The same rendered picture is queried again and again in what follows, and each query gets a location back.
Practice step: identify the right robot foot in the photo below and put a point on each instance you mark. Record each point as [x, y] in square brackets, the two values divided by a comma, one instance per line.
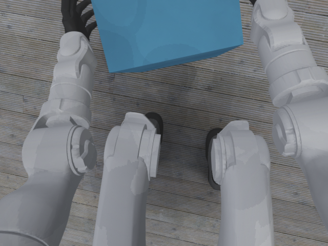
[209, 140]

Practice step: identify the right robot upper arm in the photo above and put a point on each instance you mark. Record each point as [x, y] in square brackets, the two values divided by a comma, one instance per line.
[300, 130]

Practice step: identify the carton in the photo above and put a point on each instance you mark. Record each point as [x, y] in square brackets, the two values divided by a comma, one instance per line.
[145, 35]

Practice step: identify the left robot forearm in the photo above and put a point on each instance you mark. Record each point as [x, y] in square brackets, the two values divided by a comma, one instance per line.
[72, 85]

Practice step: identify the robot left hand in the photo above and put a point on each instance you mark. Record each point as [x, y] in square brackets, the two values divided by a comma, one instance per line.
[72, 19]

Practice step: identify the right robot forearm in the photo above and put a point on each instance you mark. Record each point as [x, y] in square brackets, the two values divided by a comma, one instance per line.
[286, 58]

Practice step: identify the robot foot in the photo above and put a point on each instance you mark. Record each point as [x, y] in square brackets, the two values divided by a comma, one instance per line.
[209, 140]
[156, 120]

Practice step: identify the left robot upper arm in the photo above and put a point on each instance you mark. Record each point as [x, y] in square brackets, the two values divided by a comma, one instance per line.
[55, 158]

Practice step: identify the left robot foot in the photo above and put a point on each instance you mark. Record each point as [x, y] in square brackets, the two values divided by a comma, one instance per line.
[156, 120]

